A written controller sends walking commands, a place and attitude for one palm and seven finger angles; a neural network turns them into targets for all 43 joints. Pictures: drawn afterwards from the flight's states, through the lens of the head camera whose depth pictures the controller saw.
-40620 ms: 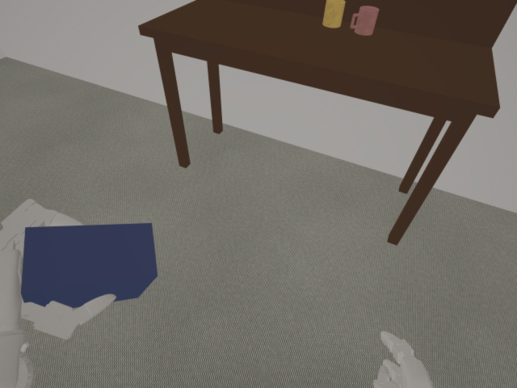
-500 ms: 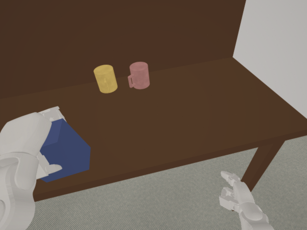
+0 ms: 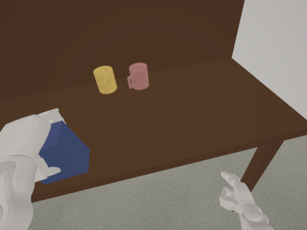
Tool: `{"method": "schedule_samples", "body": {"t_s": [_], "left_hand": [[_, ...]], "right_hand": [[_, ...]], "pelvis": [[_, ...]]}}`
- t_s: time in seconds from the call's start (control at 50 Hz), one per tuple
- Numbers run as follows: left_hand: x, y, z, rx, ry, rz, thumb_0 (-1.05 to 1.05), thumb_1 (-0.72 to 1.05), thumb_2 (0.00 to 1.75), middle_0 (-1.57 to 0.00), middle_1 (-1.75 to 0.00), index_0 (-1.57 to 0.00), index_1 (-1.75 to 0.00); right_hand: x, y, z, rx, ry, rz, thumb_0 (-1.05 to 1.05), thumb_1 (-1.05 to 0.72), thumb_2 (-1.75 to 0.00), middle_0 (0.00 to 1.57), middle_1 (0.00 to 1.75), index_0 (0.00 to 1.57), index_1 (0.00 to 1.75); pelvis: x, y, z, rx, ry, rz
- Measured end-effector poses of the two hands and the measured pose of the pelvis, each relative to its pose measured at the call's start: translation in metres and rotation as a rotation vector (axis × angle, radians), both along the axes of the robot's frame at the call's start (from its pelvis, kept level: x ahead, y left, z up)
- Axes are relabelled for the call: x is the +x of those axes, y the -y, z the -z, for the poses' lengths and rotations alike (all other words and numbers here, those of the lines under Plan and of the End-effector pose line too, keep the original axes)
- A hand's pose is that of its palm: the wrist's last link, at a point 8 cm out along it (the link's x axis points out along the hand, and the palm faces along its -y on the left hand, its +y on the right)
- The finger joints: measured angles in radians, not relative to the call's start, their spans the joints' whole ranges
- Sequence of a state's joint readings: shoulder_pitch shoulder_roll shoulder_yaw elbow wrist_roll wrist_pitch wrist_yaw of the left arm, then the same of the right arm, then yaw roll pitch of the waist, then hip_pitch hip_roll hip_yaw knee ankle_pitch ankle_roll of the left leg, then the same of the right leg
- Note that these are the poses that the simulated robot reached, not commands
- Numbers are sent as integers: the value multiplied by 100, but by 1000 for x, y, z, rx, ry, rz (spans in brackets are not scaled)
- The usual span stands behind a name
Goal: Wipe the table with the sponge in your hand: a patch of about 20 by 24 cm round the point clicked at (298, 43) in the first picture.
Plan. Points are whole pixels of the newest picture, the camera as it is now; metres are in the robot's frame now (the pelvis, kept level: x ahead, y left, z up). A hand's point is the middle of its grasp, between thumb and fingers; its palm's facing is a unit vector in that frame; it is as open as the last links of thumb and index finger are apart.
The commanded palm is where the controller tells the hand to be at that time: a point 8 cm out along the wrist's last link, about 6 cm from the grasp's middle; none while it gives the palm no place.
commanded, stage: step back with the hand held close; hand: left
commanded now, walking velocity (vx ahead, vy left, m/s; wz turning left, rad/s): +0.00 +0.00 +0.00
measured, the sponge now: (58, 158) +0.20 +0.27 +0.12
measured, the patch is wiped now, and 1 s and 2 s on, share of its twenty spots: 0.95 0.95 0.95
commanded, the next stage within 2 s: stop stepping back and stand still in 1.66 s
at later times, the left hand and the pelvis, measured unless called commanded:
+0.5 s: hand (52, 135) +0.20 +0.25 +0.21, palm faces +0.43 -0.79 -0.44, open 10.6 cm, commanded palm +0.14 +0.29 +0.23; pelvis -0.02 +0.01 -0.02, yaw +1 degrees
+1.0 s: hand (28, 163) +0.14 +0.25 +0.21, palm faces +0.51 -0.79 -0.35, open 10.6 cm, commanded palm +0.07 +0.29 +0.23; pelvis -0.08 +0.01 -0.03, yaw +2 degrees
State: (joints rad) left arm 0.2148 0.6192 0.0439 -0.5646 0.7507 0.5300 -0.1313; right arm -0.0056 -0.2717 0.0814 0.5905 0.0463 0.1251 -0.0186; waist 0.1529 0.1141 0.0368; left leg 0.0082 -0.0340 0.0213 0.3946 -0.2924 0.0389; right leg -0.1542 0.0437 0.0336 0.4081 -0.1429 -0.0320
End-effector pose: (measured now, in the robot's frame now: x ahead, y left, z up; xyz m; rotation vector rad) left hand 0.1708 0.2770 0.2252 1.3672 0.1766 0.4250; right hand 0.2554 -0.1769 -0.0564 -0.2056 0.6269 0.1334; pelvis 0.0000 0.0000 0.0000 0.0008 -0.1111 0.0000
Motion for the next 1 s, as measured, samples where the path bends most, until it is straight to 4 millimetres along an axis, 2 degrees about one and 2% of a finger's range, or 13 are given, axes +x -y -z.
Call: {"method": "schedule_samples", "body": {"t_s": [0.1,0.14,0.18,0.26,0.34,0.42,0.52,0.62,0.72,0.86,1.0], "left_hand": [[-1,1,1,11,0,-4,0,-54,104,-68,-129,-70,-127],[1,-4,6,-298,98,86,0,-54,104,-68,-129,-70,-127],[4,-5,13,-520,207,177,0,-54,104,-68,-129,-70,-127],[3,5,15,-707,397,328,0,-54,104,-68,-129,-70,-127],[-2,9,4,-719,518,436,0,-54,104,-68,-129,-70,-127],[-7,1,-4,-668,580,459,-1,-54,104,-68,-129,-70,-127],[-9,-8,1,-654,598,420,-1,-54,104,-68,-130,-70,-127],[-19,-1,11,-668,565,435,-1,-54,104,-68,-130,-70,-127],[-39,5,8,-637,557,491,-1,-55,104,-68,-130,-70,-127],[-67,-7,-2,-588,666,465,-1,-55,104,-68,-129,-70,-127],[-75,-11,8,-661,727,424,-1,-55,104,-68,-130,-70,-127]], "right_hand": [[-1,2,1,-4,-3,0,2,-90,-90,20,30,20,30],[-5,4,-3,8,21,16,2,-90,-90,20,30,20,30],[-15,8,-5,6,43,40,2,-90,-90,20,30,20,30],[-50,27,5,-61,-16,114,1,-90,-90,20,30,20,30],[-93,50,24,-120,-134,216,1,-90,-90,20,30,20,30],[-132,65,41,-144,-232,291,1,-90,-90,20,30,20,30],[-159,72,52,-141,-275,330,2,-90,-90,20,30,20,30],[-165,68,51,-127,-248,329,2,-90,-90,20,30,20,30],[-159,58,44,-123,-186,299,2,-90,-90,20,30,20,30],[-150,48,39,-110,-102,256,1,-90,-90,20,30,20,30],[-157,46,39,-123,-101,231,1,-90,-90,20,30,20,30]], "pelvis": [[-1,1,0,1,-1,-3],[-2,2,1,-6,-24,-13],[-3,4,3,-11,-58,-25],[-5,3,6,-10,-98,-26],[-8,-2,10,-1,-114,-28],[-12,-5,13,7,-117,-26],[-20,-5,17,2,-123,-24],[-34,-5,19,-3,-135,-25],[-49,-6,21,-2,-138,-24],[-63,-7,26,0,-119,-22],[-76,-8,27,-11,-120,-38]]}}
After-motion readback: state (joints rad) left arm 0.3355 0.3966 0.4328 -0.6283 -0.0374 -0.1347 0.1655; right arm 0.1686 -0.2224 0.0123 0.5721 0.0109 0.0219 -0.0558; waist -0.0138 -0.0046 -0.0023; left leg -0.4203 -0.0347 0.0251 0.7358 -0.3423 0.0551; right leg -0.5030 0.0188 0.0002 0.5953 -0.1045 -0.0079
